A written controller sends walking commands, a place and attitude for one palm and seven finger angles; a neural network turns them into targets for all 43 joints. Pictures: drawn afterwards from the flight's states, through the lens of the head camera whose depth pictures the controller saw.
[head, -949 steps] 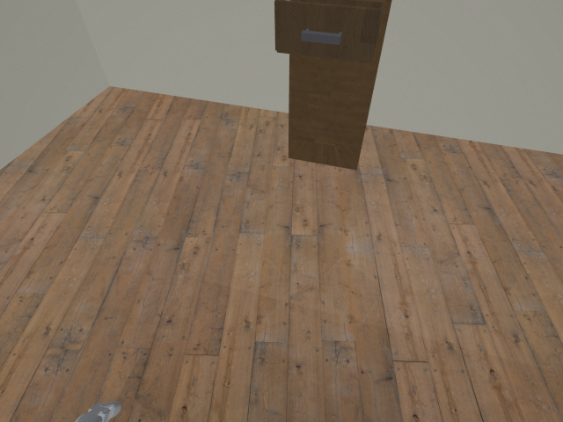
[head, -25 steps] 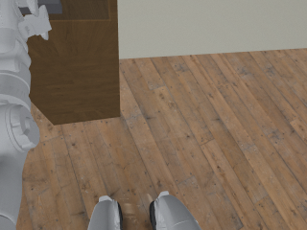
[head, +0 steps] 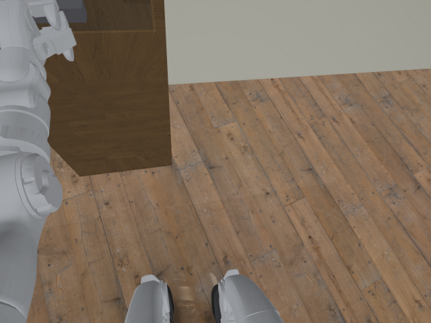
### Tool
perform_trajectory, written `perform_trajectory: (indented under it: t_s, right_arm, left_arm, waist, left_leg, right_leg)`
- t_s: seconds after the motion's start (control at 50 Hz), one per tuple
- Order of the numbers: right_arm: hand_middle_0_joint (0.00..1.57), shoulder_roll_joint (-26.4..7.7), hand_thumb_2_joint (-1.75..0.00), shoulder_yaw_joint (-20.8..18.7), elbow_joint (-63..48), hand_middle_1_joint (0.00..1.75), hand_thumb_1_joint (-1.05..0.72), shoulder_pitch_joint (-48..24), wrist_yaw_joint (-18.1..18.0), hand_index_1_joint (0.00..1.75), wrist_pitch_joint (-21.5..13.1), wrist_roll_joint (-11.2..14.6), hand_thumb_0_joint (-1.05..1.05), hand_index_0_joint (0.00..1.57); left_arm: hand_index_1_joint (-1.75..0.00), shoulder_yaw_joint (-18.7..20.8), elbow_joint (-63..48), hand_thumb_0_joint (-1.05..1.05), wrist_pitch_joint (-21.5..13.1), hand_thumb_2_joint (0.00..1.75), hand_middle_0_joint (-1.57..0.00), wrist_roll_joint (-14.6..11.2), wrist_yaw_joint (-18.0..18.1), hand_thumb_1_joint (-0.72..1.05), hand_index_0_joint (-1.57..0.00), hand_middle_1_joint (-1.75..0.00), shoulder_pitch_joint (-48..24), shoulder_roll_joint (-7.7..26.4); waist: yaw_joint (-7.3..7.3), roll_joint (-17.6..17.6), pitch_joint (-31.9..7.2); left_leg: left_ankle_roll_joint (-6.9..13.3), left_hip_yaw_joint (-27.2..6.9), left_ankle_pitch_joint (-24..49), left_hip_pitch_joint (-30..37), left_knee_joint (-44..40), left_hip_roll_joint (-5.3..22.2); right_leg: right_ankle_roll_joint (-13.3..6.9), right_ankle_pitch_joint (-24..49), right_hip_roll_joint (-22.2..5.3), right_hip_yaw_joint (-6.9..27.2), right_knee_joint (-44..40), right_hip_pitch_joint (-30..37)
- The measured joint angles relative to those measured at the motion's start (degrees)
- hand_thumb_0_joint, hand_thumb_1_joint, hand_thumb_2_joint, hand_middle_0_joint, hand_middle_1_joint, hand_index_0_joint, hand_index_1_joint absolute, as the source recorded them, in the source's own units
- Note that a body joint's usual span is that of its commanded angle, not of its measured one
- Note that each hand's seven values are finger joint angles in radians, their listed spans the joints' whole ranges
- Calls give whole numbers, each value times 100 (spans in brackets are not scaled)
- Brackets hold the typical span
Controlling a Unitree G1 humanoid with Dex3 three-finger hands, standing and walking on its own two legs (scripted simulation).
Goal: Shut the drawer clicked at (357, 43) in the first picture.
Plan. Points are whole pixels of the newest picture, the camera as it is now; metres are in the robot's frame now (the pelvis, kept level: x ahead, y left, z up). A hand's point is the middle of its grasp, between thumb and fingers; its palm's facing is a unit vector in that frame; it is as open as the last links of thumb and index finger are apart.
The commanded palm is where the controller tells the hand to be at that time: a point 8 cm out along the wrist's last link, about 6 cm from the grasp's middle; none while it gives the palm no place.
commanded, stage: pull the fist back off the drawer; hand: left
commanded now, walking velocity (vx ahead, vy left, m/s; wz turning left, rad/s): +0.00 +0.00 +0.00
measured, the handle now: (42, 2) +0.66 +0.20 +0.12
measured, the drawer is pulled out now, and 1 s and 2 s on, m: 0.00 0.00 0.00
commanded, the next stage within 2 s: draw the hand back to the body in 0.22 s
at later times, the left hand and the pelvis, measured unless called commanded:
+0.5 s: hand (57, 41) +0.55 +0.16 +0.13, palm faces +0.07 -1.00 -0.04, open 3.2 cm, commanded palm +0.49 +0.21 +0.14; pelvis +0.06 -0.02 +0.03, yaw -2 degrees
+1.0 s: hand out of the picture +0.37 +0.20 +0.18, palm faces +0.20 -0.96 -0.21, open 3.3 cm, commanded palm +0.33 +0.25 +0.20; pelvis +0.05 -0.01 +0.07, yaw +1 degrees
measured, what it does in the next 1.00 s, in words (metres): rises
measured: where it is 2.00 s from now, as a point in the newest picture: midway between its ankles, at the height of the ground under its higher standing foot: outside the picture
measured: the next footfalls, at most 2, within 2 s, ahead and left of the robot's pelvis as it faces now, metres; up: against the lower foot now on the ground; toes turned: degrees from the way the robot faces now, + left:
none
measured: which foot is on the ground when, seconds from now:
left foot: down 0.00-1.00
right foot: down 0.00-1.00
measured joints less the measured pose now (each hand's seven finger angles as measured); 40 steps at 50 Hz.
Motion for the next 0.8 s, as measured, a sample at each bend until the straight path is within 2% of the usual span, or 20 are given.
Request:
perform_trajectory:
  t_s: [0.2,0.36,0.44,0.5,0.62,0.74,0.8]
  right_arm:
    - [20,29,-90,-92,-120,30,-90,-31,58,29,256,103,0,20]
    - [20,72,-90,-152,-181,30,-90,-112,63,29,426,180,0,20]
    - [20,90,-90,-241,-305,30,-90,-106,66,29,542,260,0,20]
    - [20,94,-90,-287,-385,30,-91,-93,60,29,599,375,1,20]
    - [20,87,-90,-309,-445,30,-91,-352,-39,29,580,565,1,20]
    - [20,24,-90,-364,-518,30,-91,-872,-151,29,370,634,1,20]
    - [20,-7,-90,-347,-572,30,-91,-1126,-203,29,293,670,1,20]
  left_arm:
    - [-160,167,-580,2,-98,93,-140,-245,-63,85,-140,-160,878,-372]
    - [-160,343,-779,1,-219,92,-140,-276,-172,86,-140,-160,1354,-561]
    - [-160,480,-1654,1,-250,91,-140,-470,-291,87,-140,-159,2176,-761]
    - [-160,381,-2379,1,-154,90,-140,-708,-419,88,-140,-159,2980,-969]
    - [-160,3,-3479,1,291,90,-140,-1133,-567,89,-140,-160,4161,-1351]
    - [-160,-401,-4641,2,398,90,-140,-1344,-592,90,-140,-160,5098,-1640]
    - [-160,-570,-4993,1,567,90,-140,-1423,-657,90,-140,-160,5381,-1722]
  waist:
    - [186,30,-72]
    - [306,7,-125]
    - [447,1,-191]
    - [607,19,-259]
    - [904,2,-279]
    - [1155,0,-235]
    - [1261,16,-201]
  left_leg:
    - [-56,131,-103,571,-296,77]
    - [-103,206,-208,1007,-501,96]
    - [-125,322,-230,1375,-731,117]
    - [-128,379,-219,1814,-1000,104]
    - [-136,325,-147,2627,-1441,21]
    - [-121,257,-58,3161,-1674,-78]
    - [-106,227,-3,3364,-1750,-129]
  right_leg:
    - [-37,-48,78,148,-277,489]
    - [-70,-147,102,231,-439,870]
    - [-83,-148,123,353,-624,1168]
    - [-77,-120,122,423,-873,1576]
    - [-69,-55,69,378,-1340,2431]
    - [-45,-3,-11,312,-1582,3010]
    - [-30,21,-56,279,-1647,3228]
